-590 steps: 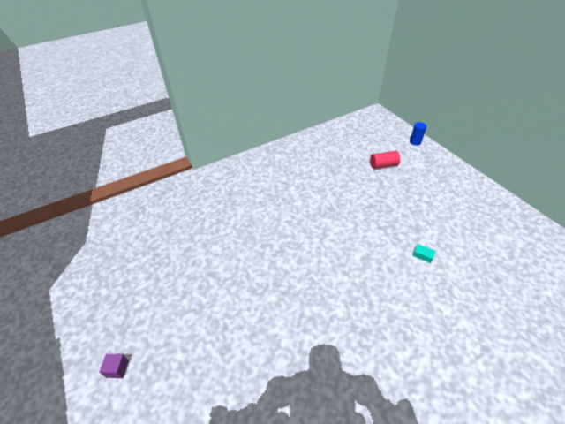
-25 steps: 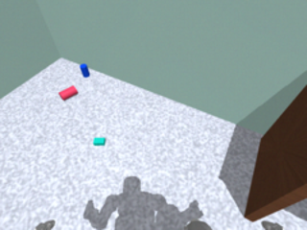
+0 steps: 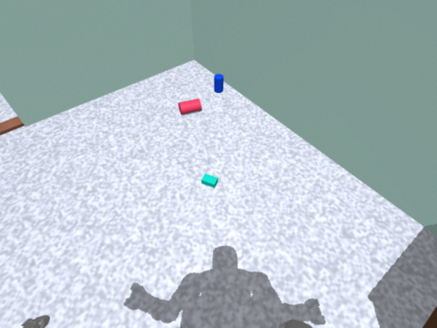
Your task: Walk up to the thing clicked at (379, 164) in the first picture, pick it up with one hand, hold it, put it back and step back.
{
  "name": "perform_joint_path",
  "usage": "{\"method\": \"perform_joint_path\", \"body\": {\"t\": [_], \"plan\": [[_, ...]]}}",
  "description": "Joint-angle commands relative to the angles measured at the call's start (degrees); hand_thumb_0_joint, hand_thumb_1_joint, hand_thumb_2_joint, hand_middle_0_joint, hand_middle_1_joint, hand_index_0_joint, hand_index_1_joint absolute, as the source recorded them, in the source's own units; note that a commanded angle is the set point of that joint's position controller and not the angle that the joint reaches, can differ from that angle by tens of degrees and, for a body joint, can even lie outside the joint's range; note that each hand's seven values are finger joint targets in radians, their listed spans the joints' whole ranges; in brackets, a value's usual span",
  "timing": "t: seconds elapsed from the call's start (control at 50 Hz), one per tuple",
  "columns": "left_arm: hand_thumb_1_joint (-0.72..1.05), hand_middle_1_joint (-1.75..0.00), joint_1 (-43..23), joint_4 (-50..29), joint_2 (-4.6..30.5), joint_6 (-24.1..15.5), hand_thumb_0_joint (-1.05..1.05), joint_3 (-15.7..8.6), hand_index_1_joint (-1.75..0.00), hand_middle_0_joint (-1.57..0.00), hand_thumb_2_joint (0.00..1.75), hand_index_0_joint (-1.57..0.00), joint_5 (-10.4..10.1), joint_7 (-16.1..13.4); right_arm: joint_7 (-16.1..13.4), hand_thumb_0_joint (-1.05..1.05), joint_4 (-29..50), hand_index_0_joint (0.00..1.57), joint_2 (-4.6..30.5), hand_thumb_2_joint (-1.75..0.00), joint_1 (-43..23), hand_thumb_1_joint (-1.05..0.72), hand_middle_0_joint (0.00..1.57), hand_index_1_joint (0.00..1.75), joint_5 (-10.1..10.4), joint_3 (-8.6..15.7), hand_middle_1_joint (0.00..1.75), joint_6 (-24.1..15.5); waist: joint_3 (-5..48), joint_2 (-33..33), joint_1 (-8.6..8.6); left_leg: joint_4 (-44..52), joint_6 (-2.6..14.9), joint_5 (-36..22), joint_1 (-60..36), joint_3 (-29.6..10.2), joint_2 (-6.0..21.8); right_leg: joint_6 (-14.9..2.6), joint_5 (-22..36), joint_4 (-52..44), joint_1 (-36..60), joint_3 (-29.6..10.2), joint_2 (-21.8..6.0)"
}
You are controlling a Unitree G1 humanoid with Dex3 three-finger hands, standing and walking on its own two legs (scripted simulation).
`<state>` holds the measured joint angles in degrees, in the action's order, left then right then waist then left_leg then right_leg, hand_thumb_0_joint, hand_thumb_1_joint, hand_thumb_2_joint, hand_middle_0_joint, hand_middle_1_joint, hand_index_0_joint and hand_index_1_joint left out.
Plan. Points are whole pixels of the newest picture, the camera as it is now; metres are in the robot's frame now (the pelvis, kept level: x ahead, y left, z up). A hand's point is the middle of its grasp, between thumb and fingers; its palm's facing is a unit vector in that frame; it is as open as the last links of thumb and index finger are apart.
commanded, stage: walk up
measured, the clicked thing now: (189, 106) +1.52 +0.22 -0.69
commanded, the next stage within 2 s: stand in 1.36 s
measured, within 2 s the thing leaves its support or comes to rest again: neither
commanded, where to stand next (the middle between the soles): +0.06 +0.00 m, yaw +18 degrees
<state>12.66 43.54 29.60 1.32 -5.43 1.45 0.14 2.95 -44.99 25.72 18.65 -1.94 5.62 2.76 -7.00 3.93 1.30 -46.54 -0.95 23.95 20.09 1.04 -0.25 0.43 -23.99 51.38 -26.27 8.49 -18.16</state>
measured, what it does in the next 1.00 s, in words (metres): steps on the spot, turning left: right foot, then left foot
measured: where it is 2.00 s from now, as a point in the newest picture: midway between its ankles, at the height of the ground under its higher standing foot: outside the picture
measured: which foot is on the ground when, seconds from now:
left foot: down 0.00-0.38, up 0.40-0.66, down 0.68-1.00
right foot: up 0.00-0.32, down 0.34-1.00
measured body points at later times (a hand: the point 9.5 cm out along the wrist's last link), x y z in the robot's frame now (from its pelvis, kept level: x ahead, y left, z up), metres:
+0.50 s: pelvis +0.01 -0.02 +0.02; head +0.06 -0.03 +0.46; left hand +0.03 +0.31 -0.08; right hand +0.20 -0.29 -0.10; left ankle -0.01 +0.12 -0.65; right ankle +0.05 -0.13 -0.70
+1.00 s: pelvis -0.01 -0.02 +0.02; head +0.01 +0.00 +0.47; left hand -0.05 +0.29 -0.11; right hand +0.19 -0.27 -0.09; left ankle -0.01 +0.11 -0.70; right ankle +0.05 -0.15 -0.70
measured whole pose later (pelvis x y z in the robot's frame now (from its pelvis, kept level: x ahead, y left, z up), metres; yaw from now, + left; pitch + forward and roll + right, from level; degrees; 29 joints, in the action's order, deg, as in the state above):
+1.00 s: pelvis -0.01 -0.02 +0.02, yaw +20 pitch -3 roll -1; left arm 11.7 55.6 21.7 1.0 -0.6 0.5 1.2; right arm -0.4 -55.1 21.0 8.6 -0.5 0.1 -1.0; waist -4.9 1.3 1.0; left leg -38.1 0.1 16.8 18.7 -2.9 -0.7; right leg 1.8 -19.7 37.2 -14.7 2.4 -3.6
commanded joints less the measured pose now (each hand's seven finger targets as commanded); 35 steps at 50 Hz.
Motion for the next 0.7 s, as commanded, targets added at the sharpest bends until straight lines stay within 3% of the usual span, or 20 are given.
{"method": "perform_joint_path", "body": {"t": [0.0, 0.02, 0.06, 0.1, 0.18, 0.24, 0.28, 0.32, 0.34, 0.36, 0.38, 0.4, 0.44, 0.46, 0.56, 0.58, 0.62, 0.64, 0.66, 0.68], "plan": [[0.90, -0.30, -6.04, -6.02, 10.03, -0.84, 0.00, -1.82, -0.30, -0.20, 0.90, -0.20, -0.81, -1.49, -2.38, 0.00, 5.37, 0.20, 23.63, -0.90, -0.48, -0.90, 0.20, 0.30, -0.21, 5.23, 0.30, -2.27, -0.36, -19.33, -4.16, 33.61, 16.88, 10.13, 7.26, -45.74, 19.79, -0.44, -11.36, 16.63, -12.35, -8.83, 10.56], [0.90, -0.30, -5.99, -4.87, 11.09, -1.16, 0.00, -2.06, -0.30, -0.20, 0.90, -0.20, -1.15, -1.41, -2.87, 0.00, 5.47, 0.20, 20.37, -0.90, -3.96, -0.90, 0.20, 0.30, -0.27, 4.46, 0.30, -2.53, -2.96, -15.99, -2.64, 30.79, 15.34, 5.89, 9.01, -38.90, 15.83, -0.47, -8.20, 15.55, -10.32, -10.60, 9.67], [0.90, -0.30, 0.94, -1.26, 8.91, -1.24, 0.00, -2.22, -0.30, -0.20, 0.90, -0.20, -2.00, -0.76, -3.93, 0.00, 5.75, 0.20, 15.27, -0.90, -5.44, -0.90, 0.20, 0.30, -0.03, 2.55, 0.30, -3.15, 2.04, -16.57, 0.23, 19.29, 11.66, -13.62, 0.52, -23.17, 8.49, -1.16, -3.08, 13.91, -9.99, -9.74, 9.95], [0.90, -0.30, 3.12, 0.20, 7.98, -0.93, 0.00, -1.92, -0.30, -0.20, 0.90, -0.20, -1.72, -0.72, -4.40, 0.00, 4.72, 0.20, 15.17, -0.90, -3.05, -0.90, 0.20, 0.30, 1.21, 2.28, 0.30, -4.02, 6.56, -17.71, 0.52, 15.81, 12.59, -20.47, -4.34, -23.46, 9.25, -1.42, -1.96, 12.12, -7.26, -8.56, 11.28], [0.90, -0.30, -3.44, -2.24, 6.10, -1.28, 0.00, -1.05, -0.30, -0.20, 0.90, -0.20, -0.78, -0.58, -5.57, 0.00, 3.88, 0.20, 13.86, -0.90, 3.64, -0.90, 0.20, 0.30, 1.00, 1.95, 0.30, -4.93, 10.45, -13.62, -2.93, 11.85, 14.58, -37.83, -12.57, -27.77, 11.55, -1.85, -5.68, 6.07, -7.95, -9.18, 13.33], [0.90, -0.30, -2.08, -2.19, 5.14, -1.70, 0.00, -0.71, -0.30, -0.20, 0.90, -0.20, -0.86, -0.81, -6.22, 0.00, 4.74, 0.20, 14.07, -0.90, 2.86, -0.90, 0.20, 0.30, 1.11, 1.77, 0.30, -5.07, 11.34, -13.36, -2.19, 7.61, 15.95, -49.36, -13.14, -28.59, 12.33, -2.39, -5.42, 1.81, -5.83, -9.02, 14.27], [0.90, -0.30, -1.06, -1.50, 4.20, -2.28, 0.00, -0.74, -0.30, -0.20, 0.90, -0.20, -0.91, -0.62, -6.34, 0.00, 5.56, 0.20, 13.54, -0.90, 0.94, -0.90, 0.20, 0.30, 1.61, 1.37, 0.30, -4.99, 12.54, -11.70, -1.19, 4.81, 14.61, -46.49, -10.98, -26.15, 10.06, -3.14, -0.74, -6.60, -0.51, -8.46, 15.65], [0.90, -0.30, 2.63, 0.35, 4.71, -3.10, 0.00, -1.07, -0.30, -0.20, 0.90, -0.20, -0.40, -0.67, -6.08, 0.00, 6.68, 0.20, 11.72, -0.90, -2.95, -0.90, 0.20, 0.30, 2.50, 0.58, 0.30, -4.55, 14.75, -9.27, 1.44, -1.11, 9.81, -37.51, -2.26, -20.32, 4.92, -5.45, 13.04, -17.15, 13.01, -10.37, 14.96], [0.90, -0.30, 3.97, 0.65, 8.62, -3.48, 0.00, -2.05, -0.30, -0.20, 0.90, -0.20, 0.06, -0.86, -6.03, 0.00, 7.03, 0.20, 8.44, -0.90, -3.04, -0.90, 0.20, 0.30, 3.20, -0.46, 0.30, -4.49, 14.54, -0.48, 2.05, -8.37, 5.72, -27.84, 6.05, -14.57, -0.31, -7.91, 20.44, -20.68, 19.82, -20.40, 7.06], [0.90, -0.30, 3.09, -0.11, 11.81, -3.64, 0.00, -2.60, -0.30, -0.20, 0.90, -0.20, -0.09, -0.70, -6.34, 0.00, 7.54, 0.20, 7.55, -0.90, -3.71, -0.90, 0.20, 0.30, 3.05, -0.88, 0.30, -4.38, 12.16, 5.96, 2.31, -13.54, 3.50, -3.75, 16.07, -9.16, -6.81, -13.16, 23.81, -25.13, 22.35, -33.82, -3.42], [0.90, -0.30, -0.95, -1.07, 14.23, -3.51, 0.00, -2.93, -0.30, -0.20, 0.90, -0.20, -0.03, -0.44, -7.21, 0.00, 6.69, 0.20, 9.80, -0.90, -4.05, -0.90, 0.20, 0.30, 2.24, -0.06, 0.30, -4.08, 10.55, 10.88, 1.38, -19.84, 2.79, 14.62, 16.01, -8.02, -3.35, -20.45, 23.84, -28.13, 17.57, -42.60, -11.72], [0.90, -0.30, -2.68, -1.13, 12.60, -3.25, 0.00, -2.76, -0.30, -0.20, 0.90, -0.20, -0.26, -0.42, -7.12, 0.00, 5.09, 0.20, 12.09, -0.90, -3.81, -0.90, 0.20, 0.30, 1.73, 0.52, 0.30, -4.32, 5.98, 7.71, 0.44, -21.50, 1.98, 14.24, 14.36, -8.88, -1.54, -20.26, 21.62, -29.79, 12.68, -41.25, -11.25], [0.90, -0.30, -3.99, -1.23, 7.96, -2.97, 0.00, -1.51, -0.30, -0.20, 0.90, -0.20, -0.17, -0.43, -5.92, 0.00, 2.66, 0.20, 12.31, -0.90, -2.63, -0.90, 0.20, 0.30, 1.97, 0.79, 0.30, -4.67, 1.58, 2.28, -1.06, -17.67, 2.62, 8.95, 12.70, -5.61, -2.35, -14.07, 22.25, -25.26, 10.97, -22.96, -1.13], [0.90, -0.30, -2.96, -0.36, 7.50, -3.11, 0.00, -1.32, -0.30, -0.20, 0.90, -0.20, 0.13, -0.67, -5.41, 0.00, 2.42, 0.20, 10.18, -0.90, -3.10, -0.90, 0.20, 0.30, 1.88, 0.36, 0.30, -4.75, 1.95, 3.87, -0.36, -15.34, 2.65, 6.91, 12.78, -4.55, -2.83, -12.62, 22.68, -23.68, 11.74, -19.54, 1.44], [0.90, -0.30, -1.46, -0.24, 8.26, -2.45, 0.00, -1.52, -0.30, -0.20, 0.90, -0.20, 0.58, 0.10, -4.09, 0.00, 0.89, 0.20, 7.46, -0.90, -4.24, -0.90, 0.20, 0.30, 2.01, -0.27, 0.30, -5.19, 6.70, 10.67, 1.72, 0.40, 1.19, 1.07, 4.66, 0.83, -2.57, -11.30, 17.51, -22.31, 14.41, -13.60, 4.58], [0.90, -0.30, -2.30, -0.65, 8.20, -2.12, 0.00, -1.49, -0.30, -0.20, 0.90, -0.20, 0.30, 0.32, -4.18, 0.00, 0.22, 0.20, 7.05, -0.90, -3.28, -0.90, 0.20, 0.30, 2.08, -0.26, 0.30, -5.47, 7.91, 10.75, 0.95, 5.19, 0.86, -1.13, 2.08, 1.76, -2.58, -11.52, 17.72, -20.61, 14.62, -12.99, 4.32], [0.90, -0.30, -3.61, -1.03, 6.98, -1.27, 0.00, -0.79, -0.30, -0.20, 0.90, -0.20, -0.58, 0.75, -4.54, 0.00, -1.82, 0.20, 6.97, -0.90, -1.03, -0.90, 0.20, 0.30, 1.79, -0.01, 0.30, -6.10, 8.95, 7.02, -1.08, 14.83, 1.36, -9.06, -6.62, 2.90, -3.68, -9.77, 15.87, -15.56, 9.80, -11.70, 4.43], [0.90, -0.30, -2.49, -0.56, 5.34, -0.93, 0.00, 0.01, -0.30, -0.20, 0.90, -0.20, -0.73, 0.75, -4.80, 0.00, -2.21, 0.20, 7.88, -0.90, -1.88, -0.90, 0.20, 0.30, 1.42, 0.27, 0.30, -6.40, 8.92, 3.78, -0.97, 17.26, 2.13, -9.86, -9.65, -0.15, -2.85, -7.87, 13.76, -12.21, 7.19, -10.49, 5.66], [0.90, -0.30, -0.90, -0.25, 2.99, -0.75, 0.00, 0.95, -0.30, -0.20, 0.90, -0.20, -0.91, 0.72, -5.01, 0.00, -1.78, 0.20, 9.09, -0.90, -2.96, -0.90, 0.20, 0.30, 0.86, 0.46, 0.30, -6.83, 9.93, -0.95, -0.72, 19.20, 4.36, -8.73, -14.01, -10.13, 1.85, -5.46, 9.83, -7.32, 1.60, -10.18, 6.99], [0.90, -0.30, 0.08, -0.52, -0.44, -0.60, 0.00, 1.87, -0.30, -0.20, 0.90, -0.20, -1.70, 0.76, -5.20, 0.00, -0.48, 0.20, 12.52, -0.90, -5.66, -0.90, 0.20, 0.30, -0.01, 0.55, 0.30, -7.32, 9.94, -12.09, 0.80, 23.60, 8.89, -10.05, -13.77, -29.85, 14.32, -1.55, -1.11, -1.56, -4.59, -7.73, 13.10]]}}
